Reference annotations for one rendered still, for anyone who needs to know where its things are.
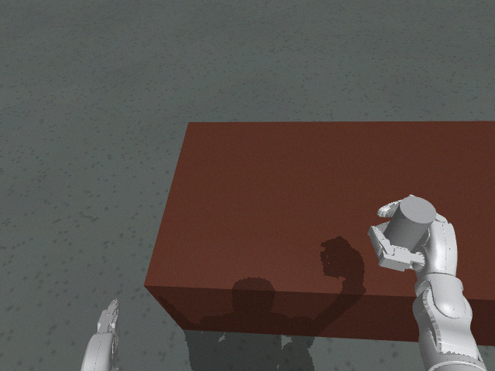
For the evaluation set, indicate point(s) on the right robot arm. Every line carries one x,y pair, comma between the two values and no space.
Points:
444,315

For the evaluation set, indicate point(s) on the can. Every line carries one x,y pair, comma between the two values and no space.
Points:
410,221

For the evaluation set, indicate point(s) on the left robot hand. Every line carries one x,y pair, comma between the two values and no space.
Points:
102,349

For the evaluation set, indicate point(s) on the right robot hand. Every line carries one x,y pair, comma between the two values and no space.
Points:
435,252

